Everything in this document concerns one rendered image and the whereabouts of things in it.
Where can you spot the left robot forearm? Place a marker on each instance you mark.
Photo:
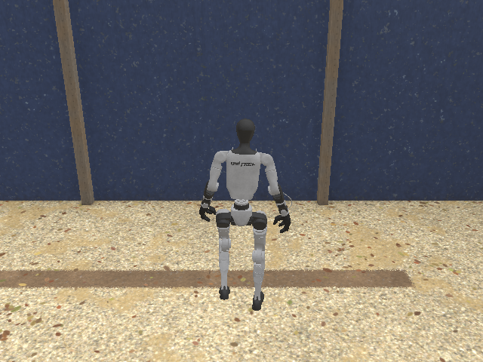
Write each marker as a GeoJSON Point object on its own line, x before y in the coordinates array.
{"type": "Point", "coordinates": [207, 197]}

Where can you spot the robot left thigh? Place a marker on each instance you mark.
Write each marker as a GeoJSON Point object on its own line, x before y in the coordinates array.
{"type": "Point", "coordinates": [223, 220]}

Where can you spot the right robot hand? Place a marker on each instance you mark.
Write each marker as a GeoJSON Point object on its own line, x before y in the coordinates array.
{"type": "Point", "coordinates": [286, 221]}

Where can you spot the left robot upper arm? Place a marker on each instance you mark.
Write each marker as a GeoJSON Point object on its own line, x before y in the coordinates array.
{"type": "Point", "coordinates": [216, 168]}

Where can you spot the right robot forearm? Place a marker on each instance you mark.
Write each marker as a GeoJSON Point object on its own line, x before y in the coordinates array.
{"type": "Point", "coordinates": [280, 203]}

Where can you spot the left robot foot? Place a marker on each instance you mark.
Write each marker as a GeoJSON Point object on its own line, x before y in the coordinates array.
{"type": "Point", "coordinates": [224, 294]}

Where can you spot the right robot upper arm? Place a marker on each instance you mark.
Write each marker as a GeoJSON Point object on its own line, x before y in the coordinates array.
{"type": "Point", "coordinates": [271, 173]}

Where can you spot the left robot hand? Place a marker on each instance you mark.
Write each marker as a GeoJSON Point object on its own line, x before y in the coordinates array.
{"type": "Point", "coordinates": [210, 211]}

